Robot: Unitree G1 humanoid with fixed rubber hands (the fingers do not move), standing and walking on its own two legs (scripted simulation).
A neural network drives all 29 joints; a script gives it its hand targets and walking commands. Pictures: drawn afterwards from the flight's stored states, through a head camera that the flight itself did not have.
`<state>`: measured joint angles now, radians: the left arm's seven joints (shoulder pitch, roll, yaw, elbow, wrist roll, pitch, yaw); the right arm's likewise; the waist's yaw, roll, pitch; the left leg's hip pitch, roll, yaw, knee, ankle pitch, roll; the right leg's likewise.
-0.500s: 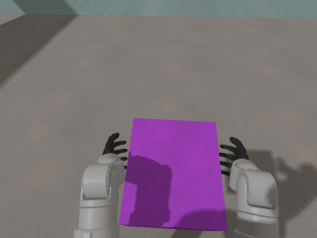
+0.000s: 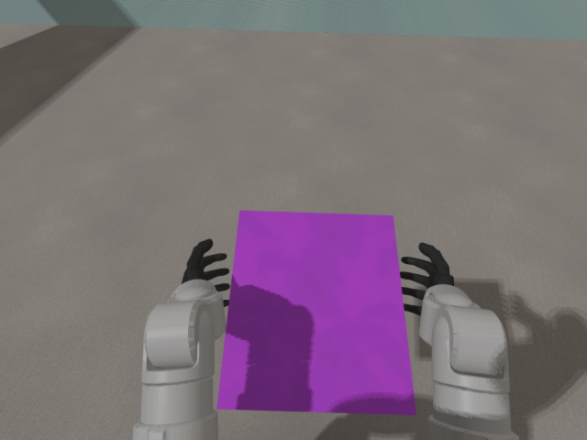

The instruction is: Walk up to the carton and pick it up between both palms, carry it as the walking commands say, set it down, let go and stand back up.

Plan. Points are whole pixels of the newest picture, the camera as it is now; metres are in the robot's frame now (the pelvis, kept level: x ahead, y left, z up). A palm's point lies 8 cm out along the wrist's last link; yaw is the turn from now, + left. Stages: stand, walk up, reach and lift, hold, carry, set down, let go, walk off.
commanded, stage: carry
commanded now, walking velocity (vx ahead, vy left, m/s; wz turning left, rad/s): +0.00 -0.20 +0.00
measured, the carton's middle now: (312, 314) +0.32 +0.02 -0.01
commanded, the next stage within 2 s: none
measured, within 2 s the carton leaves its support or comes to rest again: neither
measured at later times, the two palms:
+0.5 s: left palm (287, 361) +0.21 +0.04 +0.09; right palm (571, 363) +0.22 -0.26 +0.09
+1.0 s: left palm out of the picture +0.13 -0.09 +0.09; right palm out of the picture +0.14 -0.39 +0.09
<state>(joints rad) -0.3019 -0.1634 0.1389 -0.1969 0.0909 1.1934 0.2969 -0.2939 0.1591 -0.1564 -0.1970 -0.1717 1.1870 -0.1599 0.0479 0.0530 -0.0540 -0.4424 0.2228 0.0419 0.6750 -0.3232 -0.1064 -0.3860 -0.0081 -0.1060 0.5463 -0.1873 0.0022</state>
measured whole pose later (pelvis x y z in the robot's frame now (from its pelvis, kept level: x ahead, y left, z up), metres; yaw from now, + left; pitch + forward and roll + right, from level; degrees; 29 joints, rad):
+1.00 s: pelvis -0.15 -0.25 +0.01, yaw +0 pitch +3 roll -2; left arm -0.28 -0.16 0.14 -0.20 0.11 1.22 0.29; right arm -0.30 0.16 -0.15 -0.15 -0.13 1.20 -0.19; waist 0.02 0.01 -0.07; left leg -0.35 0.16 0.10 0.57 -0.27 -0.05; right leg -0.50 -0.01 -0.07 0.79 -0.38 0.01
